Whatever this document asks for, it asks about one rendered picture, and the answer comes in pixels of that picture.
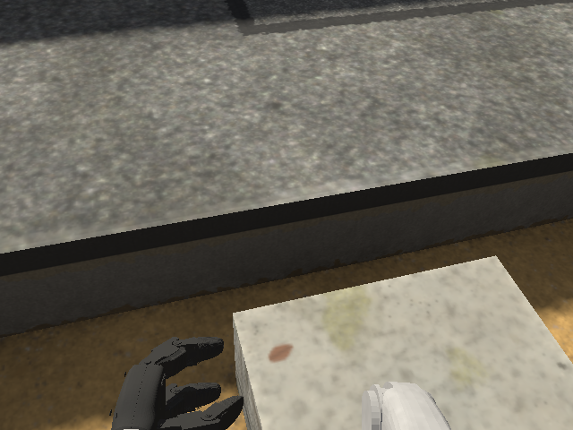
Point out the robot left hand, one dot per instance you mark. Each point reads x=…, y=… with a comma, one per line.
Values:
x=145, y=403

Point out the robot right thigh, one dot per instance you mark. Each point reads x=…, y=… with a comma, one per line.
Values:
x=400, y=406

